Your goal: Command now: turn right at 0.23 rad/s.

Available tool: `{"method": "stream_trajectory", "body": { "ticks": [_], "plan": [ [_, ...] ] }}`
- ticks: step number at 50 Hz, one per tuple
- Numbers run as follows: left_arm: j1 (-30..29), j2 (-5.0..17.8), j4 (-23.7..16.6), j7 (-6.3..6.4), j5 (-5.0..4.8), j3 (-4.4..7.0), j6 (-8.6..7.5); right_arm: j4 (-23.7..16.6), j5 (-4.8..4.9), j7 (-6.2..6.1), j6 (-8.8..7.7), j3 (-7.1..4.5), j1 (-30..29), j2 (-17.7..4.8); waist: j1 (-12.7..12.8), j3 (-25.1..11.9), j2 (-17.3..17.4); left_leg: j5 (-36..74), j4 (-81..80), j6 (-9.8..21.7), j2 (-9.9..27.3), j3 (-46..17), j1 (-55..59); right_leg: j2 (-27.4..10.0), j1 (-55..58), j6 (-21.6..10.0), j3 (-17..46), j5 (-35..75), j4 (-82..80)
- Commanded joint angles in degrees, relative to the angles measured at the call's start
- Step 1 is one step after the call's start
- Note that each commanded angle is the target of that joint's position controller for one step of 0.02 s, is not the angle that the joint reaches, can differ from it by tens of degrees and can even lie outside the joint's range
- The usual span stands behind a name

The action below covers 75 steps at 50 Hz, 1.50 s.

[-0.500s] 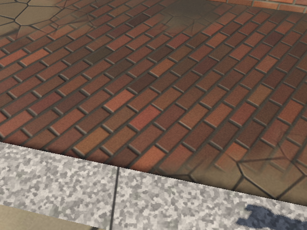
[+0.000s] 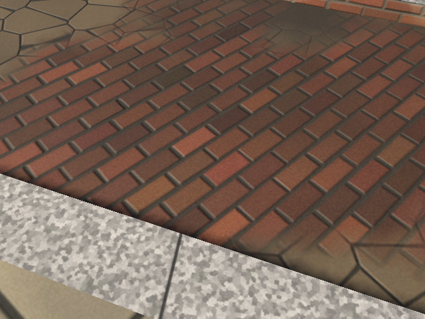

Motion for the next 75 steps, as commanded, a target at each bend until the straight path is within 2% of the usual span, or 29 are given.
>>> {"method": "stream_trajectory", "body": {
  "ticks": [1,6,10,16,18,19,20,21,23,25,29,36,39,43,45,46,48,51,54,55,58,63,68,69,70,71,72,73,75],
  "plan": [
    [-2.50,12.54,-5.54,0.20,0.19,4.88,-1.86,-3.43,-0.17,-3.38,-0.73,-3.65,0.36,-11.19,-0.54,-4.51,-2.53,3.62,1.91,-1.70,2.42,3.16,-5.80,-12.49,9.67,-10.68,15.65,21.32,-4.06],
    [3.20,12.10,-5.10,1.71,1.06,6.57,-2.78,-4.13,-1.43,-6.26,-1.36,-3.51,-2.32,-9.78,2.69,-2.36,-7.61,-16.26,18.75,-3.69,2.82,7.48,-10.97,-19.00,9.78,-19.19,25.66,26.84,-8.14],
    [-1.77,9.28,-5.54,3.68,1.25,6.03,-3.82,-3.15,-3.55,-5.84,-1.14,-2.80,0.30,-7.81,0.21,-1.44,-4.08,-18.11,24.02,-4.42,4.72,6.70,-10.63,-14.64,7.26,-14.97,21.01,25.92,-10.69],
    [-5.32,13.55,-6.47,2.57,1.98,7.04,-0.81,-1.57,0.28,-2.74,-1.47,-3.04,5.89,-9.84,-1.55,-3.10,-4.75,4.42,-4.55,-0.84,-0.48,11.25,3.06,-10.56,4.23,-14.17,22.47,21.20,-7.72],
    [-1.89,10.39,-4.60,2.13,2.70,5.48,0.27,-3.52,0.58,-2.77,-2.23,-3.87,6.11,-12.15,-1.55,-4.61,-4.01,16.74,-8.31,6.22,4.61,8.71,11.72,-8.37,-1.30,-9.41,23.20,11.92,-5.31],
    [1.72,5.45,-5.26,2.39,2.68,3.93,0.59,-5.32,0.07,-3.82,-3.01,-5.37,8.65,-17.51,-1.34,-8.63,6.29,35.05,-10.57,19.21,18.41,-4.19,20.50,-0.36,-8.69,-2.14,15.86,-5.35,4.61],
    [0.83,5.37,-6.98,2.70,3.42,4.09,-0.62,-6.51,-2.04,-4.56,-3.80,-5.99,7.51,-19.31,-1.51,-3.81,11.07,36.01,-15.66,29.56,31.74,-17.78,18.57,3.20,-18.38,3.76,8.62,-18.83,16.22],
    [-0.71,9.16,-5.15,3.39,3.79,5.03,-0.69,-6.31,-2.33,-5.00,-4.22,-5.02,5.23,-14.76,-1.18,-1.72,4.14,26.84,-18.27,25.64,29.89,-13.03,14.04,-1.62,-17.36,4.20,7.10,-18.48,27.25],
    [3.30,12.43,-2.43,5.50,4.01,6.53,-0.52,-9.67,-0.95,-4.50,-4.35,-2.99,-5.63,-8.22,3.20,1.06,6.10,19.67,-18.94,16.71,20.56,-0.71,7.30,-1.62,-14.03,4.73,5.07,-12.60,36.03],
    [3.28,9.32,-2.82,4.86,4.47,5.64,0.14,-10.65,-1.18,-4.70,-4.20,-3.05,-6.12,-8.61,3.06,0.84,5.87,23.61,-18.86,15.67,17.92,5.62,5.96,-1.84,-11.31,5.54,2.56,-7.41,40.13],
    [1.23,7.13,-3.76,2.81,1.69,4.87,1.46,-9.39,-1.91,-4.32,-3.55,-4.78,1.91,-10.87,-1.64,0.99,4.72,26.22,-17.05,17.02,17.46,9.47,16.27,-3.44,-15.65,8.34,1.77,-2.67,29.73],
    [2.87,7.08,-3.27,3.84,3.29,4.54,2.29,-7.85,-1.58,-1.73,-3.04,-6.34,3.41,-9.88,-1.31,-0.07,6.36,35.13,-15.42,18.56,21.49,8.34,18.93,-5.61,-10.70,5.33,-0.85,-6.82,14.57],
    [2.74,6.65,-3.04,3.29,2.71,4.34,2.07,-8.01,-1.60,-1.55,-2.95,-6.59,1.06,-9.58,-0.73,-0.59,6.36,32.21,-14.50,16.84,21.09,9.01,15.98,-5.56,-5.58,4.18,-1.63,-5.50,9.40],
    [2.05,4.45,-2.90,0.89,-0.99,3.65,0.52,-6.74,-0.14,0.22,-1.05,-4.11,-4.62,-4.80,2.75,-2.63,3.60,18.65,-7.00,7.97,14.81,12.05,3.62,-3.64,11.62,0.82,-2.14,18.31,-10.67],
    [-1.74,8.21,-6.60,0.70,-3.42,3.35,0.03,-3.49,-0.84,1.23,-0.63,-2.92,10.74,-0.57,-4.34,-8.26,-3.90,3.47,-5.80,-0.53,8.83,15.60,-1.29,-15.22,20.02,-10.24,9.70,35.76,-4.10],
    [-1.74,9.51,-5.72,0.38,-1.78,4.17,0.40,-3.47,-0.50,0.53,-1.06,-4.12,7.25,-4.45,-2.54,-3.52,-2.13,5.71,-5.77,-1.85,8.03,15.16,0.49,-14.69,12.75,-9.18,9.64,25.18,-4.12],
    [0.39,11.04,-4.67,0.79,-0.25,5.09,0.49,-5.38,-0.59,-0.07,-1.39,-5.45,-0.69,-7.99,0.00,-2.76,-1.13,9.46,-3.31,0.27,7.51,15.75,1.01,-9.66,8.73,-3.78,4.38,15.34,-4.49],
    [4.07,15.50,-5.64,3.34,0.10,7.58,0.17,-6.56,-1.03,-1.51,-2.03,-5.25,-1.82,-7.23,2.13,-2.40,-3.65,5.88,2.12,2.10,5.97,15.28,-7.87,-14.03,13.91,-10.50,7.43,19.33,-5.35],
    [8.59,11.39,-5.94,6.52,1.88,7.60,-1.18,-5.83,-2.55,-2.64,-2.68,-5.04,-0.37,-6.28,4.91,-0.29,-10.32,-21.72,27.44,1.47,5.93,10.27,-16.15,-26.18,14.49,-19.76,14.91,19.74,-13.70],
    [6.23,9.13,-6.23,7.43,2.43,6.95,-2.02,-4.64,-2.92,-2.82,-2.93,-5.05,1.71,-6.02,2.55,0.33,-8.65,-22.74,35.81,1.86,7.75,6.92,-14.51,-25.89,10.43,-18.26,11.96,17.25,-15.46],
    [-4.93,7.49,-9.04,8.03,1.41,6.29,-2.58,-4.26,-3.31,-1.93,-2.53,-4.74,1.46,-4.34,-2.56,2.84,-3.93,-14.04,28.33,1.00,7.67,9.09,-9.40,-19.19,4.99,-11.50,0.34,13.91,-17.28],
    [3.07,11.30,-8.05,7.92,3.27,7.98,0.03,-3.55,-1.75,2.32,-0.70,-3.81,1.02,-4.07,2.96,1.37,-4.44,-6.26,11.61,0.48,7.94,10.23,-8.54,-21.81,14.17,-11.59,-0.65,4.56,-18.84],
    [-0.41,7.95,-5.94,6.34,3.66,5.14,1.64,-0.44,-1.27,2.31,-4.74,-6.07,8.13,-7.85,-1.95,2.18,-2.38,1.85,-1.75,8.78,3.01,11.87,8.18,-20.08,3.72,-8.01,-4.94,-18.03,-12.35],
    [0.74,5.42,-4.74,6.41,4.76,4.11,1.57,0.43,-2.26,1.72,-5.56,-6.73,12.16,-8.61,-3.60,0.19,1.54,0.14,-4.01,10.97,5.55,6.71,14.15,-16.93,0.11,-5.92,-8.20,-15.37,-2.07],
    [-4.49,1.77,-9.23,6.08,4.97,2.87,0.60,-0.26,-1.63,-0.32,-6.56,-7.97,15.14,-14.25,-5.56,-0.12,14.08,-8.35,-11.26,20.57,17.66,-20.16,20.60,-5.92,-15.50,-0.49,-12.34,-14.77,15.49],
    [-7.51,2.73,-8.16,4.62,4.81,2.61,-0.82,0.20,-2.76,-1.25,-7.29,-6.69,18.33,-11.68,-9.27,2.22,11.33,-19.68,-18.30,21.39,20.28,-29.93,24.05,-3.88,-27.20,-0.55,0.74,-16.69,22.41],
    [-8.09,3.22,-7.10,4.36,3.71,2.78,-1.53,1.35,-3.25,-1.34,-7.47,-5.96,16.89,-9.15,-7.69,6.20,10.51,-18.61,-17.70,18.05,19.32,-25.17,22.99,-5.06,-32.39,-1.41,3.82,-14.39,28.23],
    [-6.79,5.88,-5.72,4.74,3.98,3.70,-2.05,1.44,-3.34,-1.04,-6.75,-4.81,16.79,-6.30,-6.66,4.78,7.82,-14.74,-17.08,17.14,17.81,-21.79,23.40,-5.11,-32.59,-1.59,3.67,-12.42,32.43],
    [-5.85,4.68,-4.94,5.15,5.34,3.19,-2.41,1.34,-2.74,-0.10,-5.77,-2.64,14.67,-3.00,-3.44,5.45,6.55,-5.55,-16.55,16.27,16.24,-16.81,16.93,-5.75,-30.08,-2.12,3.20,-8.13,35.19]
  ]
}}
Velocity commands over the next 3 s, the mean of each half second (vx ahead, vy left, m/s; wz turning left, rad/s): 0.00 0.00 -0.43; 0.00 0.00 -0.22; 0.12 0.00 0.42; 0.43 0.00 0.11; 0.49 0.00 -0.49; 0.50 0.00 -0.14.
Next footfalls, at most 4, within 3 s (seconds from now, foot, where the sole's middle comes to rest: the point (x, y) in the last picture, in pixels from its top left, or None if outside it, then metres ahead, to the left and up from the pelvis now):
0.36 left None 0.04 0.13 -0.78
0.86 right None -0.03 -0.10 -0.78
1.36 left None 0.05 0.16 -0.78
1.86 right None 0.40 -0.02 -0.78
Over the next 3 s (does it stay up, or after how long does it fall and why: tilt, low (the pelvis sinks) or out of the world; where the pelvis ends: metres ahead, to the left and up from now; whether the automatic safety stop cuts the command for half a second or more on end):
stays up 0.85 -0.13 -0.16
